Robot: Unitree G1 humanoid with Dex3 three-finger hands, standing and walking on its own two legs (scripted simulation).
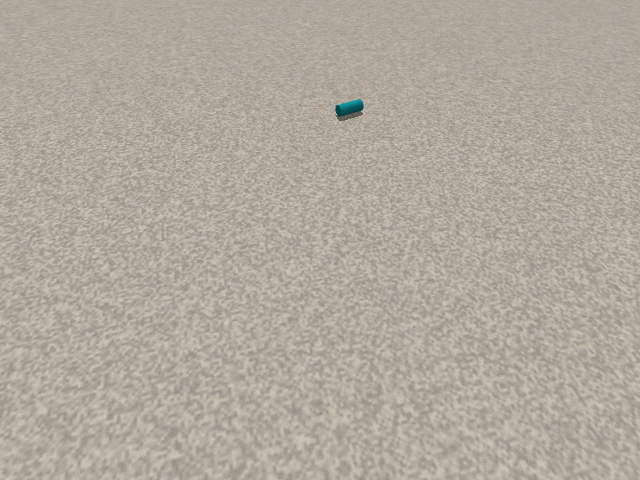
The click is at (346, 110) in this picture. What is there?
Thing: lying can
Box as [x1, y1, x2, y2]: [335, 99, 363, 116]
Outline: 361,100 358,99 337,105 335,108 337,115 340,116 361,110 363,106
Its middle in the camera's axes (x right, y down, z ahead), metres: +0.18 -0.82 +2.36
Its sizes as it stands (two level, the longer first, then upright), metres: 0.158 0.069 0.069
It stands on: the floor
